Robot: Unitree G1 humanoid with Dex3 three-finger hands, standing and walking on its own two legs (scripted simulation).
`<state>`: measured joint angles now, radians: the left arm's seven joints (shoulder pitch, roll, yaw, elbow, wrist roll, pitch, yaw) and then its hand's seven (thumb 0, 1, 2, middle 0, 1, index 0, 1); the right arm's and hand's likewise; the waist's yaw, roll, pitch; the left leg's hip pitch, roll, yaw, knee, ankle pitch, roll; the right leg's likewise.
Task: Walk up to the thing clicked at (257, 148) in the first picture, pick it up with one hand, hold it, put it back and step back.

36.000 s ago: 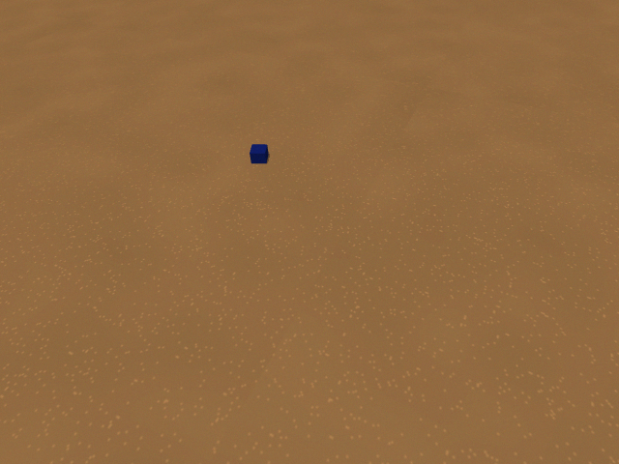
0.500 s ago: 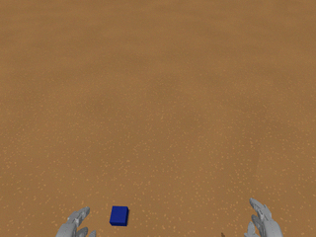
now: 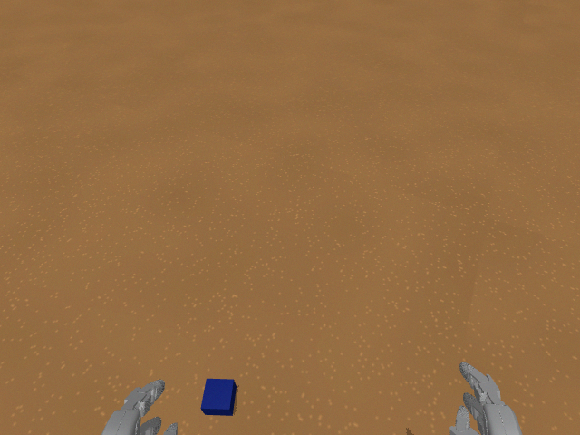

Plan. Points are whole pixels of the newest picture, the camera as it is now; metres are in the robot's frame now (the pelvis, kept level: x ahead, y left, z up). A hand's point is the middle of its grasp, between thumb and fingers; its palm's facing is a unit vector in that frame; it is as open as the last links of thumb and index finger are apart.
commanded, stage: home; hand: left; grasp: from above
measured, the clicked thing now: (219, 397) +0.41 +0.25 -0.68
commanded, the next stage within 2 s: stand in 0.92 s
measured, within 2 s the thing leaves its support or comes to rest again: neither
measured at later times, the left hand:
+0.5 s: hand out of the picture +0.17 +0.18 -0.05, palm faces +0.04 -0.98 -0.20, open 8.3 cm
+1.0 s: hand out of the picture +0.17 +0.17 -0.05, palm faces +0.04 -0.98 -0.20, open 7.4 cm
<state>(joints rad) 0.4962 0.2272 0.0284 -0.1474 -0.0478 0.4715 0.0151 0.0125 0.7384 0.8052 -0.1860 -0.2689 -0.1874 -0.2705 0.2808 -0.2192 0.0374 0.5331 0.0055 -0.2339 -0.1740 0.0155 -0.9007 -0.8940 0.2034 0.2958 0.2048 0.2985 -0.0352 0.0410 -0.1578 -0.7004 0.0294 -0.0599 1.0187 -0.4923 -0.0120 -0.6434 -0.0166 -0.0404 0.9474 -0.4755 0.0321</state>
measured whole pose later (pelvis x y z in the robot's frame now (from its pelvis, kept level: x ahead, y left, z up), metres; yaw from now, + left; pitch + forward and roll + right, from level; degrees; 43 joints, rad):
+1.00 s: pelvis +0.01 -0.01 +0.00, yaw +0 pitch +11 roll -2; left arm 0.50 0.23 0.03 -0.14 -0.05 0.46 0.01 0.01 0.90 0.90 -0.20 -0.29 -0.20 -0.30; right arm 0.28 -0.22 0.03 0.53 0.01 -0.22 -0.17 0.02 -0.90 -0.89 0.20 0.30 0.21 0.30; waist -0.04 0.04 -0.16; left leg -0.70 0.03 -0.06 1.02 -0.51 -0.02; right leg -0.65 -0.01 -0.04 0.96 -0.50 0.03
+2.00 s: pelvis -0.01 +0.00 +0.07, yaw +0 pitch -4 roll +0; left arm 0.18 0.29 0.04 1.14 0.03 0.01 0.02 0.01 0.90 0.90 -0.20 -0.30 -0.21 -0.30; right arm 0.16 -0.29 -0.03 1.11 -0.03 0.00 -0.01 0.01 -0.91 -0.89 0.20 0.30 0.20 0.30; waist 0.01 0.01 0.06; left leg -0.12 -0.01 -0.02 0.38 -0.19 0.00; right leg -0.11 -0.05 -0.02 0.38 -0.21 0.04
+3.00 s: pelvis +0.01 -0.01 +0.07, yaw -1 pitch -3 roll +0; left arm 0.11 0.32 0.02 1.14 0.02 0.00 0.00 0.01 0.90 0.90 -0.21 -0.30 -0.21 -0.30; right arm 0.11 -0.33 -0.01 1.14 -0.02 -0.01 0.00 0.01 -0.91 -0.89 0.20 0.30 0.20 0.30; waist 0.00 0.01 0.06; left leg -0.10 0.02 -0.01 0.32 -0.18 -0.02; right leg -0.09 -0.03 -0.01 0.34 -0.20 0.02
